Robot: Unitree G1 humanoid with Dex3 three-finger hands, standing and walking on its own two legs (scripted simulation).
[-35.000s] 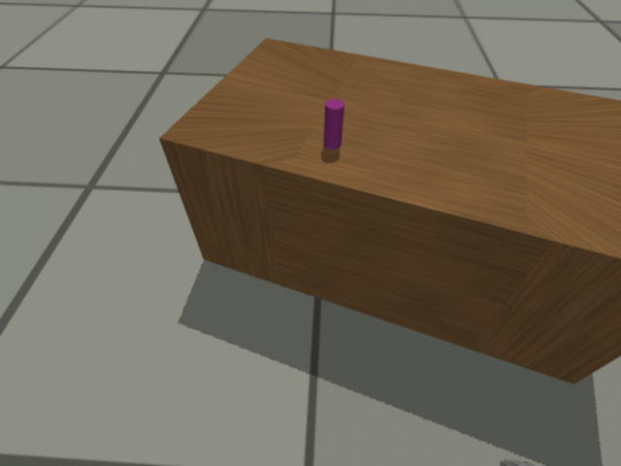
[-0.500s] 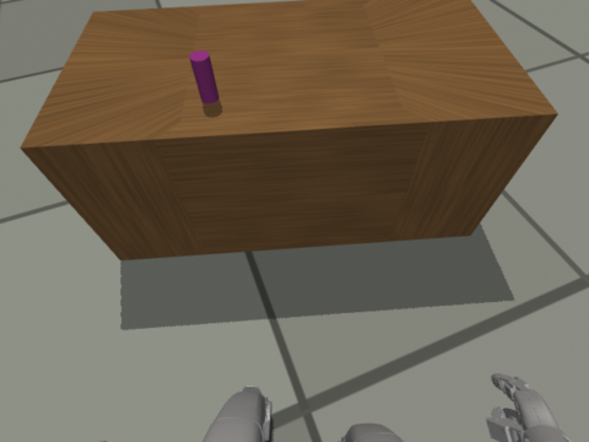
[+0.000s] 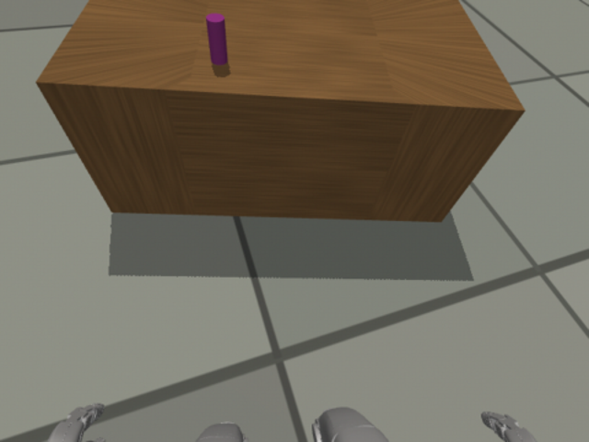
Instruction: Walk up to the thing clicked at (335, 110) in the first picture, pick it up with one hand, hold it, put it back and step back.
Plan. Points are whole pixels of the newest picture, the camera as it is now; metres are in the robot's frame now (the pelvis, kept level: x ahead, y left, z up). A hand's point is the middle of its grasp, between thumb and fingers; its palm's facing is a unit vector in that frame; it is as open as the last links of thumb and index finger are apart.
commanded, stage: step back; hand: left
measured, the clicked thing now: (217, 40) +1.12 +0.20 -0.10
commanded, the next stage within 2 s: stand in 1.02 s
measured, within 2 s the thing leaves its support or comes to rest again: neither
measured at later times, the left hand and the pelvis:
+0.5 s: hand out of the picture +0.04 +0.26 -0.15, palm faces -0.02 -0.92 -0.39, open 7.4 cm; pelvis -0.04 -0.02 +0.00, yaw -2 degrees
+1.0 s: hand out of the picture +0.08 +0.25 -0.15, palm faces +0.01 -0.93 -0.38, open 7.4 cm; pelvis +0.00 -0.01 +0.00, yaw +1 degrees
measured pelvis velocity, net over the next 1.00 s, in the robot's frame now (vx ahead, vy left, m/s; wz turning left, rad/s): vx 0.00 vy -0.01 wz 0.02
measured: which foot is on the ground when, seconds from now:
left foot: down 0.00-1.00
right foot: up 0.00-0.08, down 0.10-1.00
